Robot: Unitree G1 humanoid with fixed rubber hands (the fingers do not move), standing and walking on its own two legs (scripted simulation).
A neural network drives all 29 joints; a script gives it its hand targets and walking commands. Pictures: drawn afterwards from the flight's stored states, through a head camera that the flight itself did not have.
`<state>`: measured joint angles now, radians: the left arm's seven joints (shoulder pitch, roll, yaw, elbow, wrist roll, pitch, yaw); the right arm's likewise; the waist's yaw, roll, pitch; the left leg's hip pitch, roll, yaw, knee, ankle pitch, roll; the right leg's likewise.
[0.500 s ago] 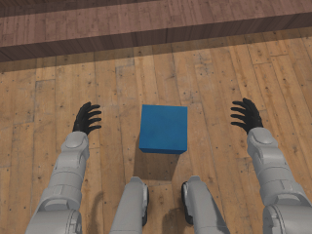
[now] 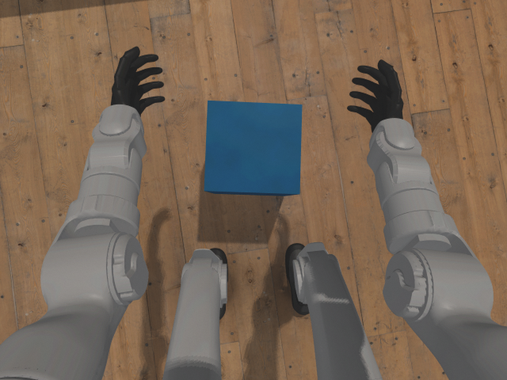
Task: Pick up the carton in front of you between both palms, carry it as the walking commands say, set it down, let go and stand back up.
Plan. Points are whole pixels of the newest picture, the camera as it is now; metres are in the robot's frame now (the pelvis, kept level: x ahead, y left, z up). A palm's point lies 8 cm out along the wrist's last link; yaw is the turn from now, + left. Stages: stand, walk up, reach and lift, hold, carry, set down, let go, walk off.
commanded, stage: reach and lift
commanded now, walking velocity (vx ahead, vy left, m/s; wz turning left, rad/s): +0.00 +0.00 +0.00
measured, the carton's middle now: (251, 155) +0.47 +0.00 -0.47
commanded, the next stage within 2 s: none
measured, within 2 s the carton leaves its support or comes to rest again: leaves its support in 1.48 s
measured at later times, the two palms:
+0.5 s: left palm (165, 142) +0.48 +0.19 -0.34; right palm (341, 145) +0.46 -0.19 -0.33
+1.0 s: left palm (180, 145) +0.49 +0.17 -0.40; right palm (326, 150) +0.46 -0.18 -0.40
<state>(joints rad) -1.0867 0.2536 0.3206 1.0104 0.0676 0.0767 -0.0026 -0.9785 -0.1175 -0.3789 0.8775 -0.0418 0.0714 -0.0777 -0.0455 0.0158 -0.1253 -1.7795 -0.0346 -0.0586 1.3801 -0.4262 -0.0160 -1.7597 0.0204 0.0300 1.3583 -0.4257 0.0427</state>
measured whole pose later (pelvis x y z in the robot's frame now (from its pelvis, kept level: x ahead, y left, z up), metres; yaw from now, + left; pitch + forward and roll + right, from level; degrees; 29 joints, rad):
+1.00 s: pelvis -0.04 -0.01 -0.23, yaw -2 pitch +39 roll -2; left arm -1.39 0.38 0.02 1.20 -0.22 -0.01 0.09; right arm -1.31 -0.26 -0.09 1.12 0.27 -0.01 -0.15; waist -0.02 -0.04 0.27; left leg -2.31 -0.02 -0.05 2.20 -0.56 -0.03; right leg -2.30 0.06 0.02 2.17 -0.54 0.06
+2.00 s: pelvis -0.05 -0.01 -0.13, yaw +0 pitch +41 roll -2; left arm -1.15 0.11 0.40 0.90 0.17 0.31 0.06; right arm -1.07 0.02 -0.52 0.77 -0.19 0.31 -0.09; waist -0.02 -0.01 -0.13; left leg -2.10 -0.13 -0.10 1.87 -0.49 -0.07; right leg -2.08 0.13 0.08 1.85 -0.50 0.09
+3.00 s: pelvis +0.05 +0.00 +0.14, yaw +2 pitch +17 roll +0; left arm -0.34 -0.12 0.28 0.59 0.14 0.28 0.07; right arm -0.32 0.12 -0.29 0.55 -0.16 0.29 -0.04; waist -0.02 0.01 -0.19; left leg -0.75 -0.09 -0.15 0.83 -0.36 -0.01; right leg -0.74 0.06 0.14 0.82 -0.37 0.03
